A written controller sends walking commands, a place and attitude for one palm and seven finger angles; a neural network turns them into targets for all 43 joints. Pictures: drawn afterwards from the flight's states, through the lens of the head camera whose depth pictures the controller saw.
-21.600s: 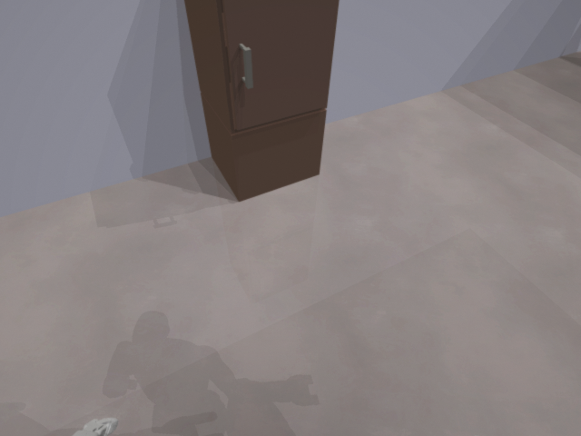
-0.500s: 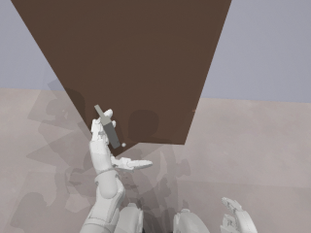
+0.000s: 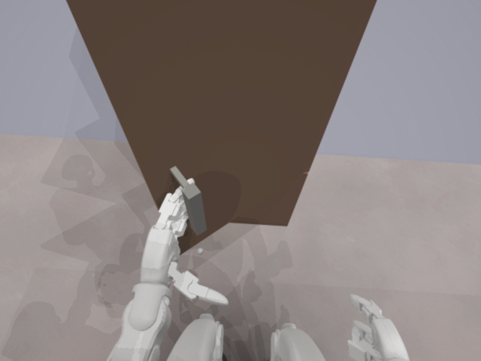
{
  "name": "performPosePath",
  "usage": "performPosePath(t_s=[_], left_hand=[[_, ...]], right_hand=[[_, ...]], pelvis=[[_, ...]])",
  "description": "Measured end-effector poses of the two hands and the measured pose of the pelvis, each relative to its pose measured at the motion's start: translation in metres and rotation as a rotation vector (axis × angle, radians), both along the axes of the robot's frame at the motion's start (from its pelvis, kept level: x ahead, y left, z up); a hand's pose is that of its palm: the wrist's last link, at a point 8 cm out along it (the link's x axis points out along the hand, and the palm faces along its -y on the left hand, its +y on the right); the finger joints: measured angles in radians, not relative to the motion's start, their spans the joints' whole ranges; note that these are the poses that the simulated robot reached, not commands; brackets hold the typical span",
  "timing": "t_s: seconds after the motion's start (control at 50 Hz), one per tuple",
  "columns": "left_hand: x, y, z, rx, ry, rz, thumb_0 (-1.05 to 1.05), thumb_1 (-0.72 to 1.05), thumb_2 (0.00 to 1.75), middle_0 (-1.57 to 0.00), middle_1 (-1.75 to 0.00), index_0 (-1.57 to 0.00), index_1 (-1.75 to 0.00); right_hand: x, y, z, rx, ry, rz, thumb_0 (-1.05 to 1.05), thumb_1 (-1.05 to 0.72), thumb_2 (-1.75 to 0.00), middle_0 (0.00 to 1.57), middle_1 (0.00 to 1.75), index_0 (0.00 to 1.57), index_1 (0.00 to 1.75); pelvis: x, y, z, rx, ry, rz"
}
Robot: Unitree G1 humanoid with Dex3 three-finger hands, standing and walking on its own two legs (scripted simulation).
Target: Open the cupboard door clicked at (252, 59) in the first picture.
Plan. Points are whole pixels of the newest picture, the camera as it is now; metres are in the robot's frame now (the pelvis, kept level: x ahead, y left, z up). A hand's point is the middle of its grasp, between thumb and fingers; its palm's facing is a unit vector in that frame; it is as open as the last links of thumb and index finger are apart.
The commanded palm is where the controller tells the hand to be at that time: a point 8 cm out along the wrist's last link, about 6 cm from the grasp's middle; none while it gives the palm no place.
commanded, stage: slide the hand sideways off the handle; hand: left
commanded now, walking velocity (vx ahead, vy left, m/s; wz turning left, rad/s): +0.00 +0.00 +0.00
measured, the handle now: (188, 202) +0.36 +0.11 +0.03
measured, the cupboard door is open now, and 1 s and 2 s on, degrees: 40 40 40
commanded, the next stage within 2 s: draw the hand back to the body in 0.76 s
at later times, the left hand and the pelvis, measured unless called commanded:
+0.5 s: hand (167, 273) +0.25 +0.13 +0.02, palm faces +0.01 -1.00 -0.05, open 16.3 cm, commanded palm +0.22 +0.18 +0.03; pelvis +0.01 -0.02 -0.01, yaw +1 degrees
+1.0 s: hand (148, 284) +0.23 +0.15 +0.04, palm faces -0.04 -1.00 -0.06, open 16.3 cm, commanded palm +0.20 +0.21 +0.06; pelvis +0.01 -0.03 -0.01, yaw +1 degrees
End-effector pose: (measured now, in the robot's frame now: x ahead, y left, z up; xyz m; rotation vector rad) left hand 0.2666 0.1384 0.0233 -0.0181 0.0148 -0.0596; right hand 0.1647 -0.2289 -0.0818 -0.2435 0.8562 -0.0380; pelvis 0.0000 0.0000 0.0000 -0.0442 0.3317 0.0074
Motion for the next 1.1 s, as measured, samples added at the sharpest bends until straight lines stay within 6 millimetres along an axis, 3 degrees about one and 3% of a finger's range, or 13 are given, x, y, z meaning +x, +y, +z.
performPosePath(t_s=[0.3,0.7,0.82,0.92,0.98,1.1], left_hand=[[-0.024,0.021,0.001,0.038,0.054,0.032,-0.01,-0.5,0.3,-0.16,-0.31,-0.15,-0.3],[-0.054,0.055,0.003,0.068,0.083,0.046,-0.02,-0.5,0.3,-0.15,-0.3,-0.15,-0.3],[-0.065,0.066,0.006,0.076,0.078,0.07,-0.01,-0.5,0.3,-0.15,-0.3,-0.15,-0.3],[-0.063,0.063,0.003,0.067,0.068,0.041,-0.01,-0.5,0.3,-0.15,-0.3,-0.15,-0.3],[-0.06,0.062,0.016,0.072,0.047,0.018,-0.02,-0.5,0.3,-0.15,-0.3,-0.15,-0.3],[-0.064,0.072,0.066,0.11,0.023,0.057,-0.02,-0.5,0.3,-0.15,-0.3,-0.16,-0.3]], right_hand=[[0.019,0.013,-0.007,0.045,-0.012,0.025,0.01,-0.91,-0.9,0.2,0.3,0.2,0.3],[0.033,-0.026,-0.005,-0.019,-0.081,-0.021,0.01,-0.91,-0.9,0.2,0.3,0.2,0.3],[0.033,-0.03,-0.005,-0.022,-0.101,-0.035,0.01,-0.91,-0.9,0.2,0.3,0.2,0.3],[0.031,-0.03,-0.009,-0.028,-0.114,-0.025,0.01,-0.91,-0.9,0.2,0.3,0.2,0.3],[0.028,-0.028,-0.006,-0.02,-0.113,-0.039,0.01,-0.91,-0.9,0.2,0.3,0.2,0.3],[0.02,-0.018,0.016,0.025,-0.116,-0.082,0.01,-0.91,-0.9,0.2,0.3,0.2,0.3]], pelvis=[[0.007,-0.005,-0.002,-0.002,0.01,0.005],[0.014,-0.028,-0.01,-0.002,0.027,0.009],[0.013,-0.031,-0.012,-0.003,0.024,0.011],[0.009,-0.031,-0.016,-0.009,0.027,0.013],[0.008,-0.03,-0.013,-0.008,0.012,0.012],[0.013,-0.027,0.011,-0.005,-0.039,0.016]])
